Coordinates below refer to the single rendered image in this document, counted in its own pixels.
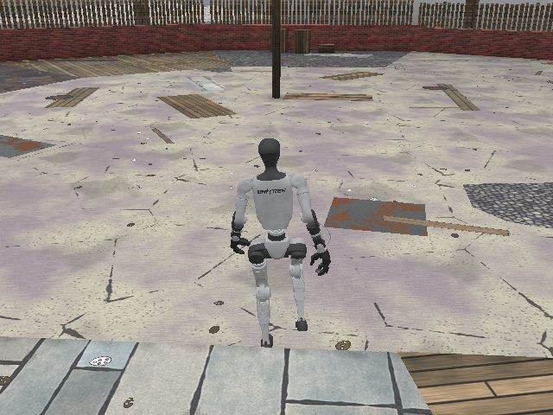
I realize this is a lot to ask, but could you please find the left robot thigh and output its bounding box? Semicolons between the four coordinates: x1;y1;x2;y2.
248;242;271;302

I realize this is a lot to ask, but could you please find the left robot hand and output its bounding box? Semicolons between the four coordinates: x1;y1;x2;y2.
230;238;251;254

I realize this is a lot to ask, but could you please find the robot left forearm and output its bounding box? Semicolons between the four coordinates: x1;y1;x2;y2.
231;211;244;241

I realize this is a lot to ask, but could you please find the robot right foot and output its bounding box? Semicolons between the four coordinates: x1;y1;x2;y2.
296;318;308;331

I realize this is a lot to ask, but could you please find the right robot upper arm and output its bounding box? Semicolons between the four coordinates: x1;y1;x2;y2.
289;174;314;223

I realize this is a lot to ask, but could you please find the robot right forearm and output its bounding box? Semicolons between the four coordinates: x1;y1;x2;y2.
306;209;327;253

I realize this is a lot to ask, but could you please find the left robot upper arm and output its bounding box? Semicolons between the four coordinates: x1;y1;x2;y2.
234;176;254;225

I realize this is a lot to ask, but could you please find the right robot hand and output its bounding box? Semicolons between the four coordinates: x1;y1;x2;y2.
310;250;331;276

